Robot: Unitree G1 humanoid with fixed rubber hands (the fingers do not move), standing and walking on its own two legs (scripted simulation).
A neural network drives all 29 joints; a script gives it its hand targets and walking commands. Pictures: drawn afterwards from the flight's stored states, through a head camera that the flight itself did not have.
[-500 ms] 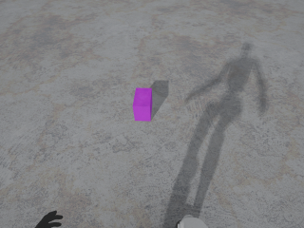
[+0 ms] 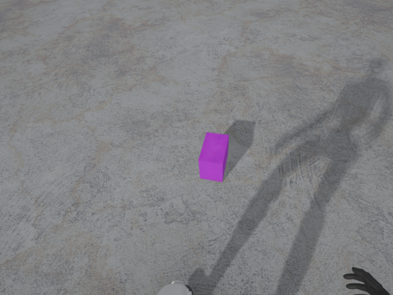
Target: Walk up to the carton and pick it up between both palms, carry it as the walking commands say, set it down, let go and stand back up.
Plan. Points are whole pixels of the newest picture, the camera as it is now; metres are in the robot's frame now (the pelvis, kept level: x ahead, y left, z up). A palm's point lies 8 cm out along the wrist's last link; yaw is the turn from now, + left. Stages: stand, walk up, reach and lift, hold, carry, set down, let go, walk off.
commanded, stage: walk up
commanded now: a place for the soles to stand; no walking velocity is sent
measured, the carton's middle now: (214, 156) +0.99 +0.01 -0.68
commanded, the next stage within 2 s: none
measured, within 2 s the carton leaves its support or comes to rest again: neither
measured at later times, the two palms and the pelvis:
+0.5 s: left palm (71, 230) +0.28 +0.36 -0.07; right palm (365, 255) +0.25 -0.32 -0.11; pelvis +0.20 +0.01 -0.01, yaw +0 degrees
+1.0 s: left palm (89, 189) +0.41 +0.37 -0.10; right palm (324, 170) +0.46 -0.29 -0.08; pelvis +0.35 +0.04 -0.02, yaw +0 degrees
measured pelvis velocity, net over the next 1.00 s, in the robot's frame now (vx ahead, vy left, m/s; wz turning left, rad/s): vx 0.35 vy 0.04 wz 0.00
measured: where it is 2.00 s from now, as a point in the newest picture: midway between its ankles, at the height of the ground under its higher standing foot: (210, 254)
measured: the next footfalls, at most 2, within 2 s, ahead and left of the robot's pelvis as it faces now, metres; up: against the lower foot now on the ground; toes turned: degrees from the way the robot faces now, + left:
left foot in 0.08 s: +0.20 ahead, +0.13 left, +0.00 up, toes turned +3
right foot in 0.48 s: +0.31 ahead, -0.11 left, +0.00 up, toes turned -5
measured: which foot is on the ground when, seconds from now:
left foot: up 0.00-0.06, down 0.08-0.50, up 0.52-0.84, down 0.86-1.00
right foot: down 0.00-0.12, up 0.14-0.46, down 0.48-0.86, up 0.88-1.00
